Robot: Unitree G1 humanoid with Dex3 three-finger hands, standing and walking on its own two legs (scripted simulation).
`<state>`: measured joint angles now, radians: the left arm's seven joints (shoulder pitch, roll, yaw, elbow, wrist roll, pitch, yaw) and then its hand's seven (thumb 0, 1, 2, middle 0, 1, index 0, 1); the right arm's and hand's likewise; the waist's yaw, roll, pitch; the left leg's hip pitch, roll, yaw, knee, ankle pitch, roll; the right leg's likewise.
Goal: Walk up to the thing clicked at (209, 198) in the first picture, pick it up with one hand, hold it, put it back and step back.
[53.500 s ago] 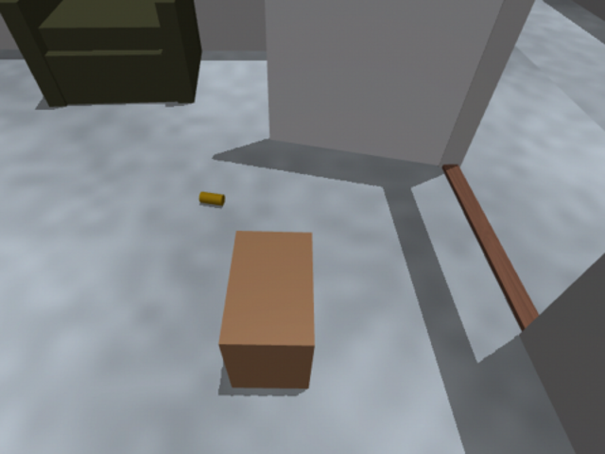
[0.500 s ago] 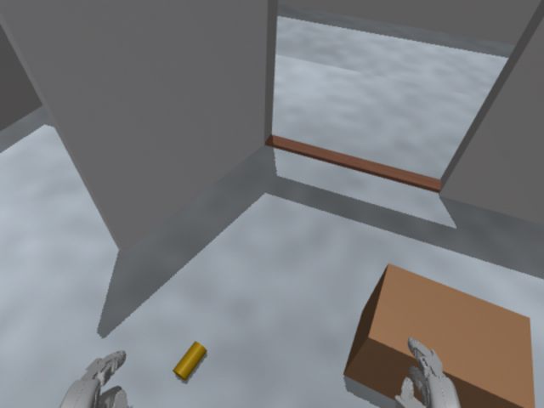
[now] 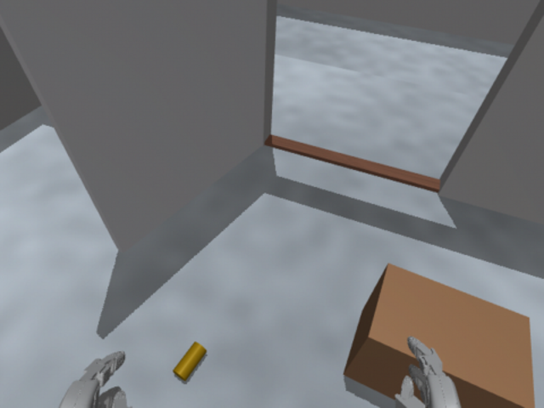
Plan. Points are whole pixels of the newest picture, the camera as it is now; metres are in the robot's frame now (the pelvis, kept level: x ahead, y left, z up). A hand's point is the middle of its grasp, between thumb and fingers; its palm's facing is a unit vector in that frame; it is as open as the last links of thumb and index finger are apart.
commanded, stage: home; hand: left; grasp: from above
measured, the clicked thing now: (190, 360) +0.43 +0.22 -0.69
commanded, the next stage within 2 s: stand in 0.06 s
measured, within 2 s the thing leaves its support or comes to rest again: neither
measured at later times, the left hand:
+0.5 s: hand out of the picture +0.08 +0.24 -0.11, palm faces +0.03 -0.94 -0.33, open 7.4 cm
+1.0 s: hand out of the picture +0.02 +0.25 -0.10, palm faces +0.04 -0.94 -0.35, open 7.4 cm
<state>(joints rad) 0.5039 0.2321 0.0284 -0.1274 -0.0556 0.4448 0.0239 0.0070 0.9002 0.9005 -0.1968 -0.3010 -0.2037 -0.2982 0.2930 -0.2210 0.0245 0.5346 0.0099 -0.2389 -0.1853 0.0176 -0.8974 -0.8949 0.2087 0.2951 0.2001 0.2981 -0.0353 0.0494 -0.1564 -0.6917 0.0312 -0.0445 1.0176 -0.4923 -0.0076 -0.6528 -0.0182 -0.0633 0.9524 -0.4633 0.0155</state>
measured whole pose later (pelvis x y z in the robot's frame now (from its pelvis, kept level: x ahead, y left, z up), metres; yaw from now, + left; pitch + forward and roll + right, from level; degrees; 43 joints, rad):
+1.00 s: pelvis -0.01 +0.01 +0.07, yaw +1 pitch -5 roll +0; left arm 0.18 0.29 0.03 1.13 0.04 0.00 0.03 0.00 0.90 0.90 -0.20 -0.30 -0.21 -0.30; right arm 0.14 -0.29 -0.04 1.11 -0.03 0.01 -0.01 0.01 -0.90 -0.89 0.21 0.30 0.20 0.30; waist 0.02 0.02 0.07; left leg -0.11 -0.02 -0.01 0.39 -0.18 0.01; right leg -0.10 -0.06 -0.05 0.38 -0.19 0.04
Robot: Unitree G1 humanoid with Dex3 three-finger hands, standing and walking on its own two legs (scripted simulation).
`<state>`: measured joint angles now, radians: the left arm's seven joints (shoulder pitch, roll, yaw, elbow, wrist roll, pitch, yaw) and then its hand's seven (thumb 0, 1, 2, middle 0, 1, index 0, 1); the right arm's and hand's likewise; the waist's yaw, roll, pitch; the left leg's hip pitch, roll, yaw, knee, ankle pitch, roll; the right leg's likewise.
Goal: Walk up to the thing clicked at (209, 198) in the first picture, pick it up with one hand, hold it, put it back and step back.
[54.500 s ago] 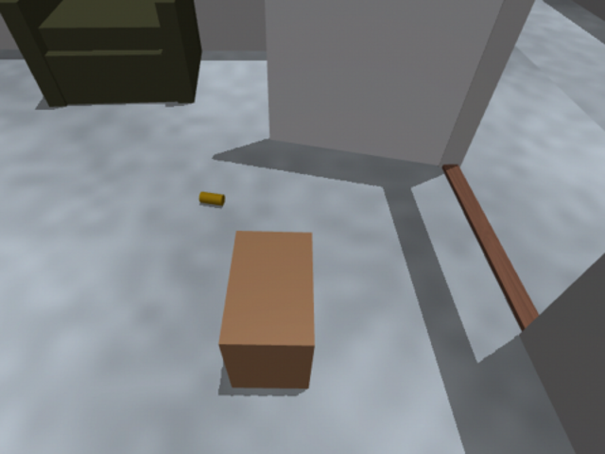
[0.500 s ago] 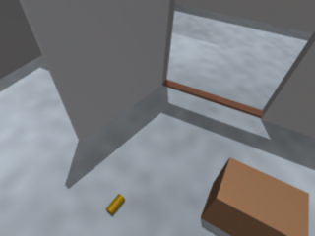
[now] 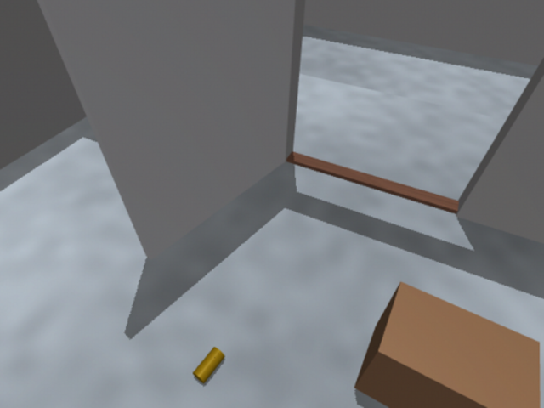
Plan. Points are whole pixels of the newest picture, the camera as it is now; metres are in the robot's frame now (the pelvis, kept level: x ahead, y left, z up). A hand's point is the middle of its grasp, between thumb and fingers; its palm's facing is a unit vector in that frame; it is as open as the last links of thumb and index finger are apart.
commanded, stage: stand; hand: left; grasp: from above
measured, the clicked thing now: (209, 364) +0.44 +0.21 -0.75
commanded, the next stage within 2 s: step back in 1.68 s
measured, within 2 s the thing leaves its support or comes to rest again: neither
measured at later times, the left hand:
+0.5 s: hand out of the picture +0.07 +0.23 -0.16, palm faces +0.01 -0.94 -0.34, open 7.4 cm
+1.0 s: hand out of the picture +0.09 +0.23 -0.15, palm faces +0.00 -0.94 -0.34, open 7.4 cm
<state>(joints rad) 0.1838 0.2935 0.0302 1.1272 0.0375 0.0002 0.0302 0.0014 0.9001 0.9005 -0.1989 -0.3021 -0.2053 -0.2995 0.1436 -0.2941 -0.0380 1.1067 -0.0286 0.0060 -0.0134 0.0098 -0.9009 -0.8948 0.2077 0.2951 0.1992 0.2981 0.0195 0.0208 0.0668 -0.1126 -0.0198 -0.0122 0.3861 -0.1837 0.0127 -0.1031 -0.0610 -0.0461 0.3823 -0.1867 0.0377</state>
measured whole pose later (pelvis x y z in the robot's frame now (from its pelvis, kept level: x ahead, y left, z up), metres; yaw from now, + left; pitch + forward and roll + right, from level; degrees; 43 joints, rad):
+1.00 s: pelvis +0.02 -0.02 +0.00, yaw -1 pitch -4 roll +0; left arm 0.10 0.32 0.03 1.15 0.02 -0.01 0.01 0.00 0.90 0.90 -0.20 -0.30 -0.21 -0.30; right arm 0.10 -0.33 -0.01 1.15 -0.02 0.00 -0.01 0.01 -0.90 -0.89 0.21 0.29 0.20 0.30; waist 0.00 0.02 0.06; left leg -0.09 0.01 -0.01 0.32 -0.17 -0.01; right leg -0.08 -0.03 -0.05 0.32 -0.17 0.01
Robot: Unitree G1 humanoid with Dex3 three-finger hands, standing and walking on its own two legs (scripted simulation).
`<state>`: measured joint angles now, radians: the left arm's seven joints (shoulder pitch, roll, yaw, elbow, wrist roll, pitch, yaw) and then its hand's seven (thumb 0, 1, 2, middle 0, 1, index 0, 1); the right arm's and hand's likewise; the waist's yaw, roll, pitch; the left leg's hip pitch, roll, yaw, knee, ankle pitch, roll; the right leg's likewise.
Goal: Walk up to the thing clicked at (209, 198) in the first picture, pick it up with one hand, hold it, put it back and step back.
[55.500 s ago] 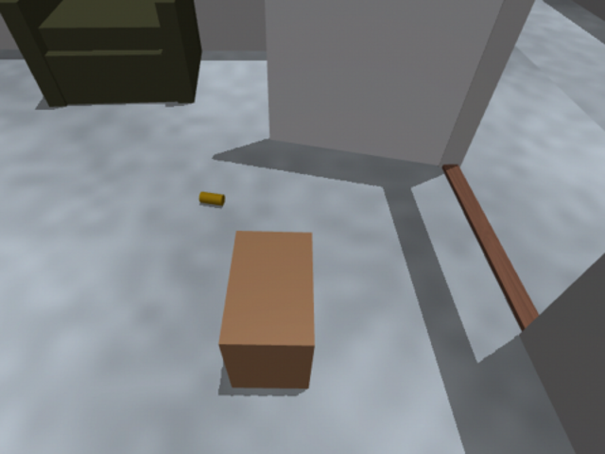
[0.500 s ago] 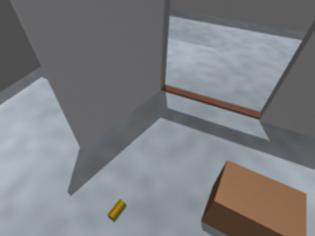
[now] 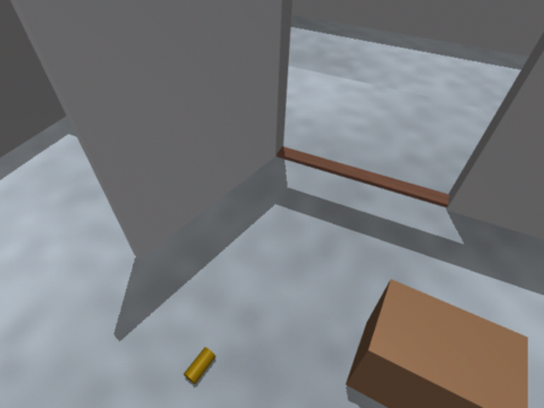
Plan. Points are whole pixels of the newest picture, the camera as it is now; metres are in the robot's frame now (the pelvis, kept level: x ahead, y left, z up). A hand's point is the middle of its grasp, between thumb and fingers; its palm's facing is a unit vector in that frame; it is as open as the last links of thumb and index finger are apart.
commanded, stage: stand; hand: left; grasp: from above
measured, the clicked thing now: (200, 365) +0.43 +0.23 -0.76
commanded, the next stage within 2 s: step back in 0.68 s
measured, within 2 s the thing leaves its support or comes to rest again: neither
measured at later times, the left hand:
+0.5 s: hand out of the picture +0.08 +0.25 -0.15, palm faces +0.00 -0.94 -0.35, open 7.4 cm
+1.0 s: hand out of the picture +0.09 +0.31 -0.18, palm faces -0.01 -0.92 -0.39, open 7.4 cm
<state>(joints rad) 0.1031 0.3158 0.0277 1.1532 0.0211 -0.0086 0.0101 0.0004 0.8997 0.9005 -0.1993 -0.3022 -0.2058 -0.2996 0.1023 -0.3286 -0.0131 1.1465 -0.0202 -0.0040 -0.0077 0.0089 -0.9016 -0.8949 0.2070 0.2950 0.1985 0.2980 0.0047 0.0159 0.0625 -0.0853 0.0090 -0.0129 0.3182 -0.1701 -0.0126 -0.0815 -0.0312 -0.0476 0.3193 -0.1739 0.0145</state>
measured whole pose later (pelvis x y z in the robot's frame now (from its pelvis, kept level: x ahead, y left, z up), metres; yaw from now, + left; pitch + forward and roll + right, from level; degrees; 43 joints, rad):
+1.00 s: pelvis -0.04 +0.04 -0.03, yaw +0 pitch -2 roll +0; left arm 0.03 0.40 0.06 0.94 0.02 0.05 0.02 0.00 0.90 0.90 -0.20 -0.30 -0.21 -0.30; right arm 0.13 -0.41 -0.06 0.99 -0.02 0.03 0.01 0.01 -0.90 -0.90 0.21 0.29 0.20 0.30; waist -0.02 -0.03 0.17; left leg -0.27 -0.04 -0.01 0.66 -0.37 0.03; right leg -0.37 -0.07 0.01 0.69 -0.33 0.01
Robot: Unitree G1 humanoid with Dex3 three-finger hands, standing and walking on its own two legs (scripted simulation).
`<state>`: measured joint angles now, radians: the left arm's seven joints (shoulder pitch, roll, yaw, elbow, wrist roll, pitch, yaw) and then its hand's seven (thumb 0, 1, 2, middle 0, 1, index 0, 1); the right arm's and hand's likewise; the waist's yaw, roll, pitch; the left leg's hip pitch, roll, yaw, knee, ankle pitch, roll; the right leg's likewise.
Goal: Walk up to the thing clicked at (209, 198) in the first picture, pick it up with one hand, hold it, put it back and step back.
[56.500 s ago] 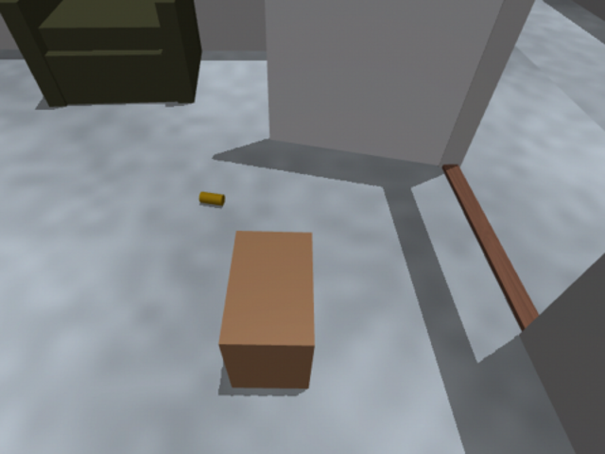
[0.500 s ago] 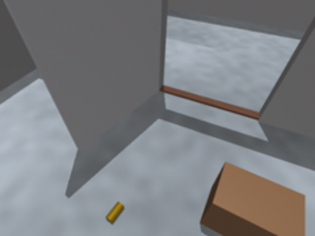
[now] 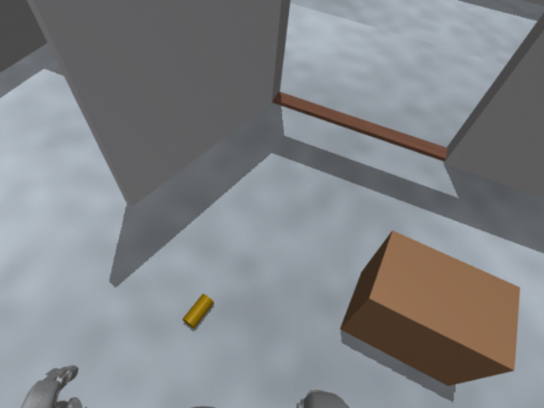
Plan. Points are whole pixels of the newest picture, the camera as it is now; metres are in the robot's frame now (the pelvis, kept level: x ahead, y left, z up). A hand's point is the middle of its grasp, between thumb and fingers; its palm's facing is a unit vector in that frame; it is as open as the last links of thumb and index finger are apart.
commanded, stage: step back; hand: left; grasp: from above
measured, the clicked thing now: (198, 310) +0.47 +0.19 -0.73
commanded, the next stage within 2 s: none
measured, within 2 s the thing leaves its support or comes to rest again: neither
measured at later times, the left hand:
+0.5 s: hand out of the picture +0.02 +0.25 -0.14, palm faces -0.12 -0.91 -0.41, open 7.4 cm
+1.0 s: hand out of the picture -0.11 +0.27 -0.14, palm faces -0.05 -0.92 -0.38, open 7.4 cm
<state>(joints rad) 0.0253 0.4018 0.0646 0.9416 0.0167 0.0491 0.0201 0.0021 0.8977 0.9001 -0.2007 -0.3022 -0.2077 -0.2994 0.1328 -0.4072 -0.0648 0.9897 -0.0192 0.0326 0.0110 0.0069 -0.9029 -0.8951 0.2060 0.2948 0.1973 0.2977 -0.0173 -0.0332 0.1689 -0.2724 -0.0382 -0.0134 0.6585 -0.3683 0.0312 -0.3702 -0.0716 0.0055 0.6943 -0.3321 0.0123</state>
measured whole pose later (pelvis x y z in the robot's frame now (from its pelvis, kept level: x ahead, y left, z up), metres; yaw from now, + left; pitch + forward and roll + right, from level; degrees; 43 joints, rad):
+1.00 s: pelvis -0.24 +0.01 +0.01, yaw -4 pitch -2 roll -1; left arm 0.16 0.41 0.09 0.81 0.02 0.06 0.01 0.00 0.90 0.90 -0.20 -0.30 -0.21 -0.30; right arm 0.13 -0.36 -0.03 0.84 -0.03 0.02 -0.02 0.01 -0.90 -0.89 0.21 0.30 0.20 0.30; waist 0.01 -0.03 0.17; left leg -0.33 0.02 -0.02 0.60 -0.24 0.02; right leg -0.42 0.09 0.14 1.16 -0.51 0.02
